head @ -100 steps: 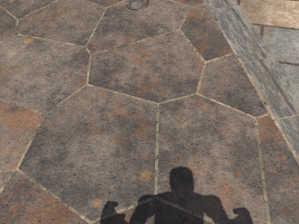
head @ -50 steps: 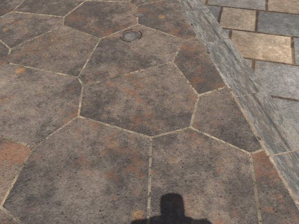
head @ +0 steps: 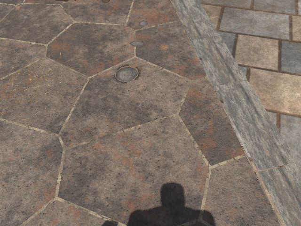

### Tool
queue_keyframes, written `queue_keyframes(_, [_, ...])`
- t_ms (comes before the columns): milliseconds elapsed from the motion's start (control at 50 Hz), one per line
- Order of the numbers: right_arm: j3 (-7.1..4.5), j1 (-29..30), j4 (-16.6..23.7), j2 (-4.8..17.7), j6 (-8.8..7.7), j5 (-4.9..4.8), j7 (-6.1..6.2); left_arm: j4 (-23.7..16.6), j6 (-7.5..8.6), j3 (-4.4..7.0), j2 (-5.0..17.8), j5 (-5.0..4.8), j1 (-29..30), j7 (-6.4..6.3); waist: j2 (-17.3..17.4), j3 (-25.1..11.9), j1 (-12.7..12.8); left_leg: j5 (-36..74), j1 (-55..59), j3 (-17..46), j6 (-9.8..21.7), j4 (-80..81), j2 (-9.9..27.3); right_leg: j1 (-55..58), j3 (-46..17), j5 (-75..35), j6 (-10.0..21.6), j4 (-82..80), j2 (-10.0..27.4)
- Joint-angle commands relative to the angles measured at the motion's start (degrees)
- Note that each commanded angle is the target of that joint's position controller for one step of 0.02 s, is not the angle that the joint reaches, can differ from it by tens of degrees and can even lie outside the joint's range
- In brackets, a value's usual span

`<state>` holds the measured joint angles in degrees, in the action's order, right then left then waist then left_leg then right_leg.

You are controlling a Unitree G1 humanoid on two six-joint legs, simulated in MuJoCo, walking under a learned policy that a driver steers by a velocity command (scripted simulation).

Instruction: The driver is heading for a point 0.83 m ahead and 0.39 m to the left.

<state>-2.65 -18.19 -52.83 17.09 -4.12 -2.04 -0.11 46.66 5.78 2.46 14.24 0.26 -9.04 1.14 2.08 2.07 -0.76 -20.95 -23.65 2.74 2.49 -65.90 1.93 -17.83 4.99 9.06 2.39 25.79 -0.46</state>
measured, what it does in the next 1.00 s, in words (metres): walks ahead, turning left: left foot, then right foot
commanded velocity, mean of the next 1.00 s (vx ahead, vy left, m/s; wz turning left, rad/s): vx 0.50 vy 0.00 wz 0.53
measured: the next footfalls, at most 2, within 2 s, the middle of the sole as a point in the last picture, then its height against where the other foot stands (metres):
left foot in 0.40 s outside the picture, level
right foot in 0.88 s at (143, 176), level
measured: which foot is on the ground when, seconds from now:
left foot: up 0.00-0.38, down 0.40-0.90, up 0.92-1.00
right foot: down 0.00-0.38, up 0.40-0.86, down 0.88-1.00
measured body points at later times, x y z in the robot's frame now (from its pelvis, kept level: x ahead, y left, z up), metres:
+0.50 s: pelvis +0.27 +0.07 -0.01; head +0.31 +0.09 +0.44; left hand +0.29 +0.37 -0.14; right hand +0.49 -0.15 -0.11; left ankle +0.33 +0.15 -0.74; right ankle +0.17 -0.10 -0.64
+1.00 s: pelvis +0.56 +0.13 -0.01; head +0.59 +0.14 +0.44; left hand +0.57 +0.44 -0.09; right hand +0.78 -0.07 -0.12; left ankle +0.40 +0.17 -0.65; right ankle +0.67 +0.06 -0.74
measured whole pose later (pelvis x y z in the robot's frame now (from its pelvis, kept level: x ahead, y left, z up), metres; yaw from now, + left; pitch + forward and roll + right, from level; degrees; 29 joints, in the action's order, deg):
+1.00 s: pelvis +0.56 +0.13 -0.01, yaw +34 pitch +2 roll -1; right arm -3.9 -19.3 -41.9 17.1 -1.3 -1.5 0.8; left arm 41.7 6.4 3.3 15.1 0.4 -7.4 0.7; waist 1.9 1.0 -1.4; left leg -24.5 -22.3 6.1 1.4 -67.9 -2.3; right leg -20.5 1.8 9.8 1.1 28.6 -1.7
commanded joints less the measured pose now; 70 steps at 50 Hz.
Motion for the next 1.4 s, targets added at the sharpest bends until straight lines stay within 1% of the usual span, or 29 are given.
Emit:
queue_keyframes(20, [-1.47, -0.86, 3.43, 3.49, 0.66, 0.09, 0.30, -0.92, 1.28, 1.55, 5.56, 0.52, -2.00, 0.00, -7.61, -2.62, 0.78, 5.71, -10.72, 3.43, -0.63, -0.43, 5.74, 10.30, -13.66, -4.61, 8.41, -17.11, 15.46])
queue_keyframes(160, [-1.21, 7.65, 7.80, 1.31, 1.27, 0.93, -0.68, 1.32, 1.35, 2.54, 8.53, 0.62, -2.67, -1.52, -5.17, 1.25, 1.51, 23.62, -13.57, 0.92, -2.01, 19.13, 5.06, 10.05, 1.32, -13.28, 7.07, -20.12, 12.82])
queue_keyframes(280, [-0.66, 17.45, 13.49, 0.73, 1.22, 0.92, -2.87, 3.65, -0.98, 3.60, 11.00, -0.91, -8.30, -2.27, -3.79, 3.68, 4.64, 20.89, -17.38, -3.67, 0.55, 29.33, 3.79, 22.52, 4.87, -19.48, 6.17, -16.09, 17.05])
queue_keyframes(340, [-1.92, 14.77, 14.77, 3.11, 1.60, 0.74, -3.53, 2.98, -2.44, 4.29, 13.07, -1.33, -6.78, -2.77, -6.38, -0.09, 1.33, 12.53, -9.92, -8.15, 3.57, 29.70, -0.68, 25.84, 7.06, -42.94, 4.27, -6.28, 17.49])
queue_keyframes(380, [-4.66, 1.29, 11.99, 7.61, 1.87, 0.38, -2.98, 2.24, -3.35, 4.31, 13.65, -1.51, -5.14, -3.13, -6.03, -7.58, -6.50, 12.72, 9.20, -9.70, 7.02, 33.28, -5.52, 20.65, 8.97, -49.05, 1.91, 13.16, 14.75])
queue_keyframes(400, [-6.70, -7.37, 10.01, 12.55, 2.49, 0.35, -1.66, 1.18, -2.94, 3.46, 11.68, -0.44, -6.13, -3.19, 0.11, -12.81, -9.68, 12.56, 26.52, 1.43, 10.22, 35.11, 0.14, 6.82, 9.07, -31.29, -0.76, 30.70, 12.06])
queue_keyframes(420, [-7.24, -5.15, 10.48, 17.81, 2.10, 0.10, -1.35, -1.74, -1.14, 0.80, 2.76, 1.09, -11.83, -2.03, 13.83, -17.39, -1.80, 3.55, 44.55, 34.09, 21.06, 40.57, 13.97, -19.02, 2.59, 23.14, -4.20, 49.93, -0.52])
queue_keyframes(440, [-5.76, -6.79, 12.16, 13.11, 1.33, 0.73, -1.62, -2.61, 1.42, 1.28, 7.29, -1.22, -5.48, -1.12, 6.64, -22.43, -6.11, -1.43, 47.24, 44.50, 21.98, 48.56, 16.87, -25.80, -9.95, 25.57, -2.97, 55.18, -0.92])
queue_keyframes(460, [-4.95, -4.67, 11.84, 10.19, 0.56, 1.21, -1.71, -4.41, 2.68, 1.94, 9.68, -3.18, -0.10, -0.68, 3.82, -14.38, -6.56, 3.27, 42.06, 36.29, 19.03, 49.76, 15.57, -30.08, -10.25, 19.87, -1.47, 53.68, 1.81])
queue_keyframes(480, [-4.49, -0.98, 12.35, 8.61, 0.12, 0.93, -1.71, -4.42, 3.25, 1.75, 9.19, -2.49, 0.41, -1.00, -0.99, -9.60, -3.86, 9.30, 33.54, 29.20, 17.00, 49.50, 13.10, -27.99, -10.03, 14.75, -0.86, 48.64, 4.44])
queue_keyframes(520, [-3.43, 5.02, 14.29, 5.59, -0.01, 1.68, -1.36, -3.57, 2.48, 2.59, 10.00, -0.27, -1.17, -1.47, -1.13, -5.84, 0.51, 20.17, 20.64, 20.84, 15.19, 51.15, 9.38, -19.84, -10.35, 10.07, -1.76, 41.23, 7.29])
queue_keyframes(580, [-3.72, 4.72, 14.59, 6.89, -0.19, 1.36, -0.51, -4.30, 0.57, 2.44, 8.13, 0.59, -1.48, -1.53, -0.92, -4.29, 1.84, 27.56, 13.71, 16.05, 15.42, 53.34, 7.41, -16.97, -8.80, 6.81, -4.52, 33.95, 7.15])
queue_keyframes(700, [-4.26, -0.19, 13.45, 8.59, 0.76, 0.78, 1.09, -8.50, 0.61, 1.12, 5.11, 0.14, 10.54, -0.97, 1.99, -1.85, -2.65, 21.68, 9.20, 10.96, 10.43, 52.24, 2.24, -12.82, -7.14, -13.70, -6.42, 9.21, 2.24])
queue_keyframes(800, [-4.16, -3.35, 12.25, 7.84, 1.59, 0.48, 1.45, -10.57, 1.71, 1.91, 7.84, -0.65, 13.61, 0.21, 3.55, -1.85, -3.26, 17.56, 16.38, 18.62, 9.10, 45.90, 5.40, -11.17, -9.53, -10.82, -4.37, 1.76, 0.66])
queue_keyframes(860, [-3.91, -1.18, 13.09, 6.99, 2.04, 0.73, 1.55, -8.71, 2.63, 3.32, 10.20, -0.51, 5.14, 0.04, 5.54, -4.82, 1.73, 24.12, 17.27, 20.49, 6.93, 37.78, 4.07, 0.15, -8.05, -6.55, -0.98, -1.84, 0.16])
queue_keyframes(880, [-2.86, -0.38, 14.11, 4.31, 1.84, 1.20, 1.23, -7.78, 2.92, 4.15, 12.45, 0.51, -2.30, -0.34, 3.28, -11.58, 5.37, 22.85, 12.55, 17.53, 4.99, 26.24, 1.04, 13.73, -12.50, -6.37, 2.26, -0.09, 5.86])
queue_keyframes(900, [-1.77, -5.93, 15.38, 0.75, 1.49, 1.01, 1.26, -6.96, 2.58, 5.32, 17.08, 1.53, -10.46, -0.81, -8.38, -20.97, 5.23, 6.01, -3.99, 10.11, 0.70, 6.83, -6.39, 35.15, -31.51, -0.93, 9.53, -0.47, 18.99])
queue_keyframes(920, [-1.39, -9.81, 16.04, 2.34, 1.09, -0.16, 1.24, -5.20, 1.84, 5.26, 16.00, 0.17, -12.43, -0.23, -21.41, -23.31, 3.81, -14.12, -17.77, 7.81, -0.76, -5.24, -6.62, 40.98, -51.53, 12.73, 14.45, -6.45, 26.12])
queue_keyframes(940, [-2.69, -6.12, 15.00, 7.86, 1.32, -0.55, 1.23, -6.54, 1.40, 3.86, 10.48, -0.57, -9.35, -0.40, -12.96, -14.89, 5.08, -9.76, -22.09, 8.81, -1.31, -10.08, -2.74, 34.43, -46.00, 20.53, 11.96, -8.37, 24.02])
queue_keyframes(960, [-3.08, -0.78, 15.90, 9.13, 1.69, 0.10, 1.18, -7.05, 0.74, 3.18, 8.34, -0.33, -6.58, -0.71, -8.21, -8.70, 5.47, -4.86, -21.94, 6.32, -1.58, -10.23, -0.68, 26.65, -36.51, 17.26, 9.38, -8.96, 21.34])
queue_keyframes(980, [-3.15, 1.88, 16.70, 8.33, 1.84, 0.77, 1.08, -6.88, 0.37, 2.70, 7.47, 0.10, -4.07, -0.76, -6.02, -4.33, 4.26, -1.56, -20.27, 5.38, -1.72, -7.78, 0.99, 19.18, -29.98, 10.79, 8.42, -10.58, 18.74])
queue_keyframes(1020, [-3.17, 1.91, 17.13, 6.04, 2.37, 0.57, 0.54, -6.21, 0.47, 2.22, 6.34, 0.56, -2.11, -0.89, -8.04, -1.44, 1.90, 1.74, -15.93, 4.70, -1.55, -3.55, 3.73, 11.54, -21.33, 3.52, 7.32, -13.59, 15.41])
queue_keyframes(1120, [-2.25, 4.96, 19.29, 2.85, 3.09, 0.79, 0.10, -4.06, 1.23, 3.46, 9.44, 0.07, -3.10, -0.90, -6.34, -0.91, 1.68, 8.98, -18.09, 3.14, -2.94, 5.80, 5.41, 11.34, -10.85, -7.81, 9.48, -17.49, 16.07])
queue_keyframes(1220, [-1.47, 12.82, 20.89, 1.57, 2.12, 0.73, -1.60, -2.56, 0.20, 3.83, 11.33, -0.42, -4.65, -1.28, -5.31, 0.67, 4.57, 21.84, -14.82, -1.24, -2.23, 21.75, 4.13, 13.95, -0.70, -12.35, 6.90, -17.25, 14.14])
queue_keyframes(1300, [-1.52, 17.70, 23.42, 1.90, 2.11, 0.70, -2.81, -0.99, -1.16, 4.36, 13.27, -1.55, -7.20, -1.30, -5.33, 2.86, 5.27, 17.88, -13.34, -3.96, -0.05, 29.03, 2.45, 19.20, 2.17, -19.92, 5.50, -14.21, 16.16])
queue_keyframes(1340, [-2.65, 14.44, 23.46, 3.87, 2.00, 1.64, -2.98, -0.80, -2.05, 4.72, 14.95, -2.24, -7.05, -1.69, -7.20, -0.33, 2.27, 12.76, -5.88, -6.79, 1.98, 31.32, -1.76, 21.04, 3.62, -41.55, 4.19, -5.45, 15.99])
queue_keyframes(1360, [-3.86, 7.69, 21.76, 5.92, 1.89, 1.91, -2.89, -0.88, -2.39, 4.64, 15.12, -2.54, -6.42, -1.91, -7.05, -4.27, -1.77, 15.56, 3.10, -7.56, 3.54, 34.96, -4.15, 20.08, 4.74, -46.76, 2.81, 3.16, 14.56])
queue_keyframes(1380, [-5.30, 0.21, 19.65, 8.74, 2.02, 1.98, -2.11, -0.90, -2.28, 3.99, 13.68, -2.38, -6.88, -2.01, -5.33, -8.49, -5.80, 24.99, 16.52, -6.52, 5.27, 38.71, -5.00, 13.74, 6.25, -42.53, 0.40, 14.23, 12.09])
queue_keyframes(1400, [-6.01, -5.05, 18.64, 13.57, 2.50, 2.43, -0.62, -2.85, -1.80, 2.09, 8.36, 0.86, -8.44, -1.71, 6.23, -15.45, -5.48, 49.49, 34.99, 8.95, 9.23, 34.07, 7.83, -2.69, 6.31, -3.74, -2.78, 33.35, 7.71])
